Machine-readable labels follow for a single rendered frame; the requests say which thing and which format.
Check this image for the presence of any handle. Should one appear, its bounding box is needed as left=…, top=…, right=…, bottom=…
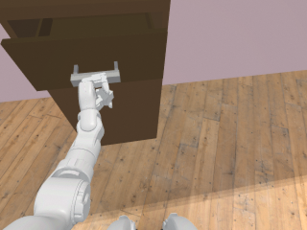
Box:
left=70, top=61, right=121, bottom=87

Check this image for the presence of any robot right shin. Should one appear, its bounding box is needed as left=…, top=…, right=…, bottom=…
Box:
left=167, top=213, right=177, bottom=219

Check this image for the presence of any left robot forearm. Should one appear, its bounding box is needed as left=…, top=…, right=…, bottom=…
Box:
left=34, top=108, right=105, bottom=213

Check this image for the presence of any cabinet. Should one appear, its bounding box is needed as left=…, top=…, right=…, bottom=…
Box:
left=0, top=0, right=171, bottom=146

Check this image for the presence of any robot left upper arm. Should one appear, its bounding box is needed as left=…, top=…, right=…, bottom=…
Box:
left=3, top=177, right=91, bottom=230

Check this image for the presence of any robot shin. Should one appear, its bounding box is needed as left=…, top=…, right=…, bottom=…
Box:
left=167, top=213, right=177, bottom=219
left=118, top=215, right=129, bottom=219

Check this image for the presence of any robot left shin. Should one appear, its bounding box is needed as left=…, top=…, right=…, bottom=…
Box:
left=118, top=215, right=129, bottom=219

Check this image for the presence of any robot left hand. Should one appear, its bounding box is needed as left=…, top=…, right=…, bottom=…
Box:
left=78, top=72, right=114, bottom=111

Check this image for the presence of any drawer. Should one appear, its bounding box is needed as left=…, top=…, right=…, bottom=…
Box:
left=0, top=12, right=168, bottom=91

